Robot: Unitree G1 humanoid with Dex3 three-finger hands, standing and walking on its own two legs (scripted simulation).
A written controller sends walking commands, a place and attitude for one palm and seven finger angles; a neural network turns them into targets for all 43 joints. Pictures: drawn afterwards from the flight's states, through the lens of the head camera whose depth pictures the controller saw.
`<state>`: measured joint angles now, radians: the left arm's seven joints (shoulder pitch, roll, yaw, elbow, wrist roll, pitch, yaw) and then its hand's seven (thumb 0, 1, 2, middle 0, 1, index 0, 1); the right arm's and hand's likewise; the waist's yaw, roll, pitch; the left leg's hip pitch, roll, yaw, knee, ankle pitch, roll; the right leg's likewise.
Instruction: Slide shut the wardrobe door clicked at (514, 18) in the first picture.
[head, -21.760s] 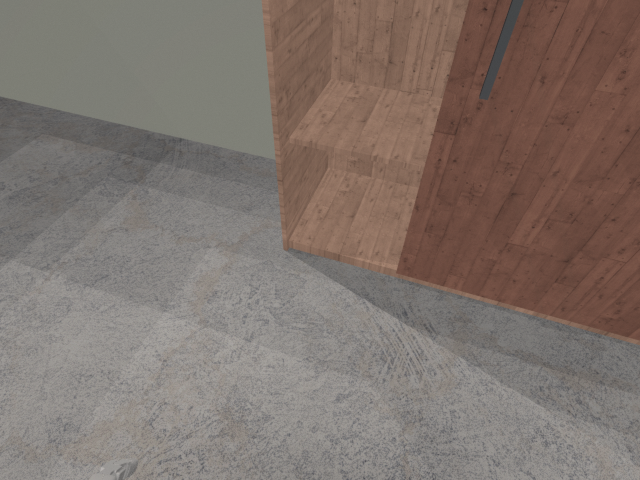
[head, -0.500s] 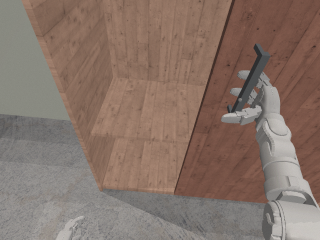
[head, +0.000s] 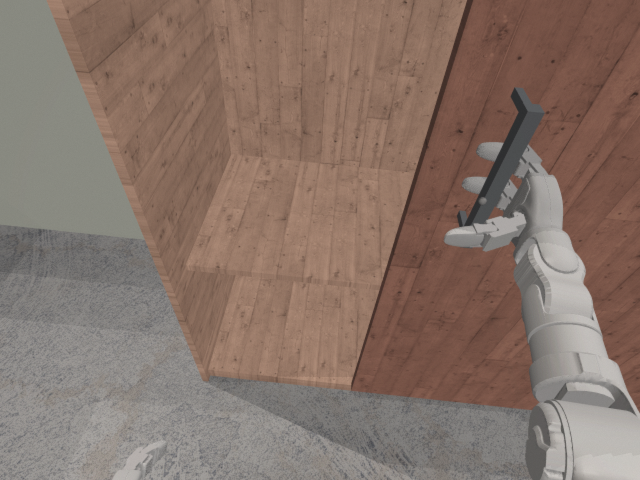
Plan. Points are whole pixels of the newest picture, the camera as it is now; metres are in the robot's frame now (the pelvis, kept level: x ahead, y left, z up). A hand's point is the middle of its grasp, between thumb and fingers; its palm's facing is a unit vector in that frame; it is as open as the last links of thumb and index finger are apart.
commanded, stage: grip the handle and tug to test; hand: right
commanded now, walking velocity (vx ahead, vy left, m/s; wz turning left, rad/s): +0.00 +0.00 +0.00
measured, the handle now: (490, 176) +0.49 -0.17 +0.16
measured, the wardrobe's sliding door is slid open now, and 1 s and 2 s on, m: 0.45 0.45 0.45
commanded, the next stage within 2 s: tug the door sideways, standing still in 1.34 s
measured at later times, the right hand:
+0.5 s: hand (478, 195) +0.44 -0.14 +0.16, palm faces +0.01 +1.00 -0.01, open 7.1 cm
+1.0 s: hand (476, 198) +0.44 -0.14 +0.16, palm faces +0.02 +1.00 -0.01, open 5.2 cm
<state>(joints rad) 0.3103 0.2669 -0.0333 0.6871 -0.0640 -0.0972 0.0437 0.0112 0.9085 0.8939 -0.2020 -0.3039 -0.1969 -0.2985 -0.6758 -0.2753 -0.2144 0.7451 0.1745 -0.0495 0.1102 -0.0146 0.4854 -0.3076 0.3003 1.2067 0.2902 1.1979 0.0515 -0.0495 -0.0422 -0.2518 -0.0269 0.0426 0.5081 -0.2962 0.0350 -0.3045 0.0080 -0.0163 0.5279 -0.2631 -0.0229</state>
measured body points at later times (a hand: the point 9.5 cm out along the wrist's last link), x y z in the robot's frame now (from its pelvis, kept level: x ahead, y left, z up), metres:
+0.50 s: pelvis +0.01 -0.01 +0.00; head +0.02 +0.01 +0.45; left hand +0.09 +0.25 -0.12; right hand +0.44 -0.20 +0.16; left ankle -0.02 +0.10 -0.74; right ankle +0.01 -0.11 -0.74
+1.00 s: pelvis +0.01 +0.00 +0.00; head +0.02 +0.02 +0.45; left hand +0.11 +0.25 -0.11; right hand +0.43 -0.20 +0.16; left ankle -0.02 +0.10 -0.74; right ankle +0.01 -0.11 -0.74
